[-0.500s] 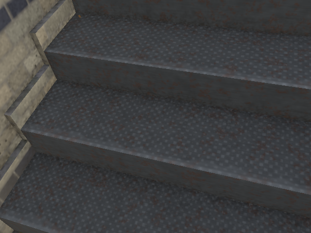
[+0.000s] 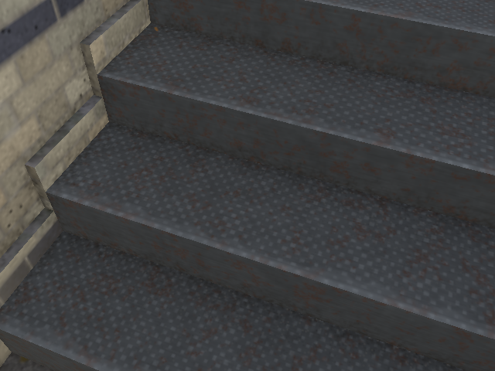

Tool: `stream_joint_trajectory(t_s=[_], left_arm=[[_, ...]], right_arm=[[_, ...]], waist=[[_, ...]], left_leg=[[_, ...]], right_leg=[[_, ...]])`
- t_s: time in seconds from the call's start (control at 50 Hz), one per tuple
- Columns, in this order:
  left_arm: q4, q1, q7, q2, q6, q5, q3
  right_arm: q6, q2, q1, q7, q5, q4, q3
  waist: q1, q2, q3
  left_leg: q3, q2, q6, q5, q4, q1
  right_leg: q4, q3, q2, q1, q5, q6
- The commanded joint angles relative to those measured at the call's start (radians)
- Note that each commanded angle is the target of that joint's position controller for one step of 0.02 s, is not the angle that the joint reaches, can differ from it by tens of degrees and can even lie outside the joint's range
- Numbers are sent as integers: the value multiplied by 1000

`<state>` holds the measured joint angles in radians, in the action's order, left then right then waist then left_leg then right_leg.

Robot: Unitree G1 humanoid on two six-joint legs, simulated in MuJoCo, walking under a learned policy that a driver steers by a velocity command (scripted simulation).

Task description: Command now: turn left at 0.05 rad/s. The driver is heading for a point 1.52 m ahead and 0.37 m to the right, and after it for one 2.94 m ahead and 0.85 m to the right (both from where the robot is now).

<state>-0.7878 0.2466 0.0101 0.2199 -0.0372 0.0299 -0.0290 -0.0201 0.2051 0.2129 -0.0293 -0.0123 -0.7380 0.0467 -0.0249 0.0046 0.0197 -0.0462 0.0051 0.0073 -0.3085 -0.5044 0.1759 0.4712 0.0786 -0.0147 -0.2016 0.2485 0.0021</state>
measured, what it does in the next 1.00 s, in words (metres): stands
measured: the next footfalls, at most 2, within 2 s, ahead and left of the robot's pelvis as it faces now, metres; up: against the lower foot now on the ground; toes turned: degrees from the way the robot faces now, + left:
right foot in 1.32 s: +0.11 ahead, -0.12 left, +0.00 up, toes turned -3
left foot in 1.80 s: +0.49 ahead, +0.08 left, +0.17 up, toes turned +6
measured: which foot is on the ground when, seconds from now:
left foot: down 0.00-1.00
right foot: down 0.00-1.00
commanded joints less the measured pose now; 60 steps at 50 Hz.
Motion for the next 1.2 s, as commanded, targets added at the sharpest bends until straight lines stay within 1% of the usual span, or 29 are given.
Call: stream_joint_trajectory(t_s=[0.02,0.1,0.2,0.34,0.52,0.54,0.74,0.96,0.98,1.0,1.02,1.04,1.06,1.08,1.1,1.12,1.14,1.16,1.18,1.2], left_arm=[[40,-6,7,85,-13,-4,-22],[5,6,10,87,-12,-8,-23],[-42,17,16,88,-7,-13,-22],[-108,23,24,90,-1,-18,-20],[-182,28,32,89,6,-22,-15],[-193,37,31,98,6,-18,-18],[-255,45,32,91,8,-21,-15],[-298,71,35,86,12,-22,-12],[-307,84,37,76,14,-21,-9],[-310,83,40,72,16,-23,-8],[-306,73,45,72,17,-27,-10],[-295,60,49,64,16,-30,-9],[-282,45,51,60,9,-31,-8],[-268,26,48,49,-2,-32,-5],[-255,14,41,40,-16,-34,-1],[-228,-36,33,59,-31,-50,-7],[-209,-54,25,75,-44,-64,-11],[-197,-50,18,90,-56,-76,-17],[-190,-49,11,96,-67,-74,-19],[-186,-57,6,89,-74,-67,-18]], right_arm=[[20,102,-8,-5,1,41,20],[24,102,8,-5,4,8,16],[24,98,27,-4,8,-44,14],[20,97,46,-6,10,-118,13],[16,103,61,-10,11,-196,9],[13,109,63,-7,5,-199,7],[7,114,83,-9,8,-240,-3],[7,116,110,-9,9,-261,-12],[6,107,121,-11,8,-268,-15],[5,110,123,-14,9,-268,-15],[4,128,120,-19,14,-264,-9],[4,146,119,-23,20,-259,-3],[8,160,138,-23,24,-254,3],[16,180,171,-22,27,-256,11],[27,205,194,-21,32,-256,22],[44,217,195,-23,24,-248,29],[60,215,201,-24,20,-247,32],[78,200,183,-29,34,-240,32],[86,186,161,-30,45,-228,30],[86,177,139,-31,48,-220,29]], waist=[[5,-63,12],[5,-39,9],[6,-23,1],[9,-19,5],[12,-15,15],[8,-20,19],[12,-7,23],[11,-5,31],[12,-5,10],[15,-9,18],[21,-26,30],[25,-59,52],[40,-93,83],[60,-139,113],[73,-169,139],[84,-180,165],[83,-170,167],[60,-135,152],[46,-98,129],[40,-77,106]], left_leg=[[-75,64,-31,140,113,85],[-72,57,-36,176,112,75],[-64,48,-41,244,111,50],[-53,36,-44,303,121,25],[-43,24,-45,319,141,12],[-44,25,-44,316,147,16],[-38,18,-46,305,168,6],[-34,14,-49,287,183,13],[-28,6,-51,211,193,6],[-29,-2,-59,82,207,17],[-45,-2,-79,-96,225,40],[-81,15,-107,-281,252,67],[-151,59,-141,-416,294,80],[-254,131,-185,-502,341,73],[-368,214,-239,-516,377,88],[-446,277,-275,-445,405,33],[-484,318,-295,-359,405,-36],[-473,333,-287,-291,394,-99],[-418,315,-259,-215,384,-133],[-339,276,-229,-123,370,-129]], right_leg=[[-63,-62,-43,38,-59,-14],[-62,-60,-46,48,-78,-23],[-63,-58,-49,57,-101,-31],[-73,-54,-52,59,-117,-37],[-91,-49,-53,58,-118,-40],[-98,-51,-56,60,-108,-39],[-118,-49,-57,54,-108,-41],[-126,-48,-57,46,-100,-43],[-127,-38,-48,55,-54,-44],[-111,-21,-32,46,11,-44],[-64,8,-7,23,103,-40],[-2,34,15,-20,183,-34],[75,44,27,-89,224,-28],[175,35,29,-169,227,-19],[289,-11,-1,-220,215,-2],[391,-64,-39,-350,252,13],[470,-111,-73,-451,303,30],[475,-141,-103,-507,294,49],[419,-145,-118,-505,267,60],[330,-122,-112,-449,233,60]])
Keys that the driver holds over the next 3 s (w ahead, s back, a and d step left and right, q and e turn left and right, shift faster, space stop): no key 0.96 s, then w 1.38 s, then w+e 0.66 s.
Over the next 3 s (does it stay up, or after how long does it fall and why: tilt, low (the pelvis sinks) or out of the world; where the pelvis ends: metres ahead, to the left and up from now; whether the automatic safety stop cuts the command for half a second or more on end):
stays up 0.97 -0.02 0.41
